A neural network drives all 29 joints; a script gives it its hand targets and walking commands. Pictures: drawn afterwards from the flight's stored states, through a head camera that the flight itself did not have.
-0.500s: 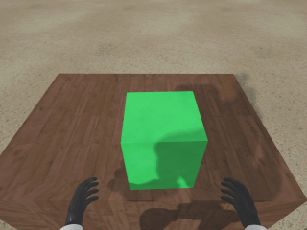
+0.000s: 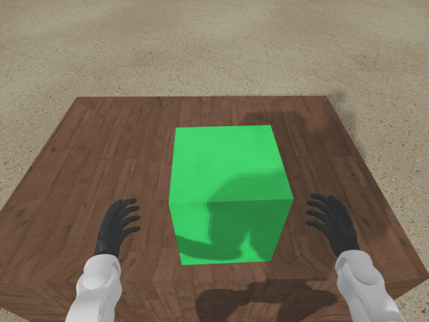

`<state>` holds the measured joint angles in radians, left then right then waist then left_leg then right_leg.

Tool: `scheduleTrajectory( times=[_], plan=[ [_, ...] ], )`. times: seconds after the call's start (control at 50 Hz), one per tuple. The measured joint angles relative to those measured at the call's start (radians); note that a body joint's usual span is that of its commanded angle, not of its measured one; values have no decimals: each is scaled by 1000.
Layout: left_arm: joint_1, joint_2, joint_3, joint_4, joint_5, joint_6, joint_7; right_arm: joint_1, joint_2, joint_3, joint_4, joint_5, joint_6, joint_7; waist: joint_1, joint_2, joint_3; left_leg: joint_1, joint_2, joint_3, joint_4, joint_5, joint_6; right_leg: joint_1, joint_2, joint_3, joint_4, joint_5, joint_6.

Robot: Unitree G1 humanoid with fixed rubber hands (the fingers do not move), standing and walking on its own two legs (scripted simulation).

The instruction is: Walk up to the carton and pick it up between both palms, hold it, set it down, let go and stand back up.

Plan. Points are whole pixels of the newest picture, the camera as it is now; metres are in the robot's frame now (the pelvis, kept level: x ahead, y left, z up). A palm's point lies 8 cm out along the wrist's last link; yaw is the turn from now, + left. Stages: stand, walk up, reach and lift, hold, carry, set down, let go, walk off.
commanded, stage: reach and lift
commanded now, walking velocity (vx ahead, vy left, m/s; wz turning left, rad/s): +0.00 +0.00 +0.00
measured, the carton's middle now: (225, 196) +0.39 +0.03 -0.01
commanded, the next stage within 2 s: none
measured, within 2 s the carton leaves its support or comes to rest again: neither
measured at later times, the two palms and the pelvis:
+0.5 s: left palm (112, 199) +0.30 +0.23 +0.09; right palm (337, 192) +0.34 -0.18 +0.08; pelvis -0.01 -0.01 +0.00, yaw +0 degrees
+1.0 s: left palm (112, 154) +0.37 +0.24 +0.13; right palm (328, 144) +0.42 -0.17 +0.14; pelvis -0.02 -0.01 +0.00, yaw +1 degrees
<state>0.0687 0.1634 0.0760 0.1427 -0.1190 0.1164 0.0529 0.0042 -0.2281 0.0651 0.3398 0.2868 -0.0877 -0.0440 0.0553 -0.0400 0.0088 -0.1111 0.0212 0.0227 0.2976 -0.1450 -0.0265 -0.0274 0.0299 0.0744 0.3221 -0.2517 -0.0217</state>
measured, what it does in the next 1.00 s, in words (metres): stands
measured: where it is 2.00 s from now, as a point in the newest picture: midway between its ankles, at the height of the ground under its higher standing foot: outside the picture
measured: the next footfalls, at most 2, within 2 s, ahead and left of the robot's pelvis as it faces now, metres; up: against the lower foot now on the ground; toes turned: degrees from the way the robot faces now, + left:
none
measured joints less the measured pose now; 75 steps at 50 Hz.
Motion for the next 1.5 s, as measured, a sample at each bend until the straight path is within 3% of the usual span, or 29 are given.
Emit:
scheduleTrajectory(
  times=[0.18,0.42,0.7,1.02,1.26,1.4,1.5],
  plan=[
    [-117,-9,53,-61,-1,142,-15,-126,-29,1,-24,23,96,-35,-1,11,10,-21,5,2,-14,16,-1,-26,4,2,-6,14,0],
    [-291,2,111,-14,6,240,-33,-317,-58,14,40,51,173,-67,-1,19,23,-52,14,-1,-12,28,-7,-59,14,-1,0,23,-3],
    [-504,51,111,192,-13,245,-26,-525,-72,15,236,74,209,-71,2,20,-8,-102,19,-12,16,25,-9,-101,20,-12,17,24,-5],
    [-791,113,56,466,-45,244,-1,-839,-119,22,553,136,248,-32,14,19,-70,-200,24,-25,51,21,-9,-181,26,-23,20,33,-1],
    [-924,126,30,634,-41,177,-3,-990,-140,54,730,165,215,-9,18,20,-97,-268,26,-32,72,16,-8,-236,29,-29,17,39,1],
    [-858,82,45,726,3,5,-17,-920,-100,55,784,127,86,1,20,20,-111,-301,26,-36,89,8,-8,-263,29,-34,26,34,1],
    [-810,60,38,804,-11,-127,-6,-863,-60,35,805,91,2,4,19,25,-138,-372,27,-40,124,0,-9,-333,32,-38,60,24,2]
  ],
)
